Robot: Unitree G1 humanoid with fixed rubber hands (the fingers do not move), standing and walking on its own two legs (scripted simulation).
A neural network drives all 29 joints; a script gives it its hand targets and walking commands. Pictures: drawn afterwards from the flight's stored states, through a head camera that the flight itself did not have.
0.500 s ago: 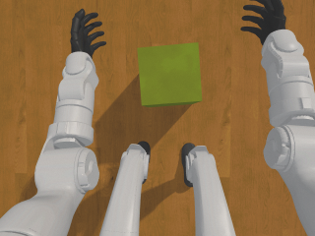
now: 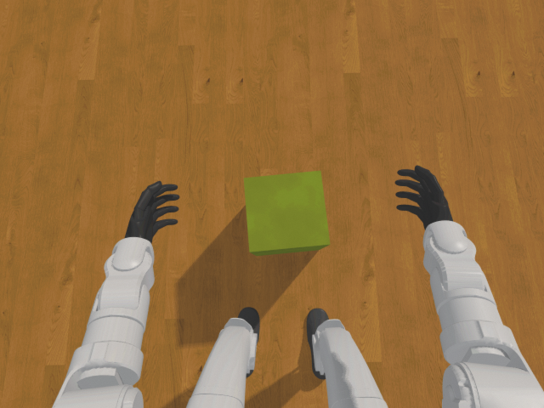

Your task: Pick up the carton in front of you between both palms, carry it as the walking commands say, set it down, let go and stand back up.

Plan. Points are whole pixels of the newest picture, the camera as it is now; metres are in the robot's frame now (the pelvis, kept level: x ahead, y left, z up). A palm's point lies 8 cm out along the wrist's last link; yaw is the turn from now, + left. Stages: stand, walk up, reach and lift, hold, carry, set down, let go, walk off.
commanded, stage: let go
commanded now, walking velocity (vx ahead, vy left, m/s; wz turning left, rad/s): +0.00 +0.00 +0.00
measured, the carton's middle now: (285, 217) +0.44 +0.00 -0.59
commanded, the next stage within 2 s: stand in 0.92 s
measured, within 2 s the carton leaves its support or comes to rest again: neither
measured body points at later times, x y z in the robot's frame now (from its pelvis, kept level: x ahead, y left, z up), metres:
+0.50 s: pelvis +0.04 +0.00 +0.06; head +0.08 +0.00 +0.51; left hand +0.21 +0.24 -0.02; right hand +0.22 -0.23 -0.02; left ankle +0.02 +0.12 -0.68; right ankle +0.02 -0.11 -0.68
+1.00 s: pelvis +0.04 +0.00 +0.06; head +0.04 +0.01 +0.51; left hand +0.21 +0.26 -0.02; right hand +0.20 -0.24 -0.03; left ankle +0.02 +0.12 -0.68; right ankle +0.02 -0.11 -0.68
